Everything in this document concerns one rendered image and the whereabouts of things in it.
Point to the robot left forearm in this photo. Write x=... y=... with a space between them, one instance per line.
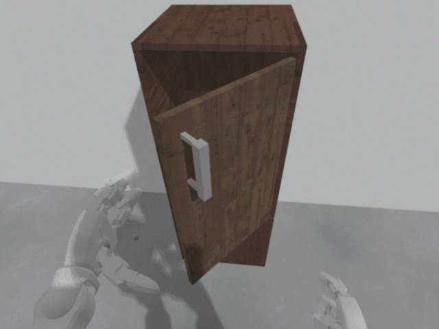
x=68 y=303

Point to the cupboard door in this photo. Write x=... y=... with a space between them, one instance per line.
x=243 y=122

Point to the left robot hand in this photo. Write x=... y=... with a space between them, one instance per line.
x=96 y=226

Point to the right robot hand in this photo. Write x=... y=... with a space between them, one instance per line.
x=345 y=313

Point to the handle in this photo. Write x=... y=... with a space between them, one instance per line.
x=200 y=149

